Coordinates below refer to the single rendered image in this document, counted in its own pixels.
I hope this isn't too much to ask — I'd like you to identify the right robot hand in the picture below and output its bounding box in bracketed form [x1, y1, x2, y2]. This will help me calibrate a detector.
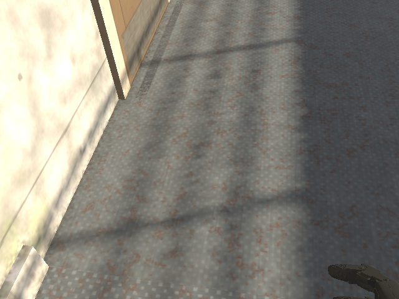
[328, 263, 399, 299]

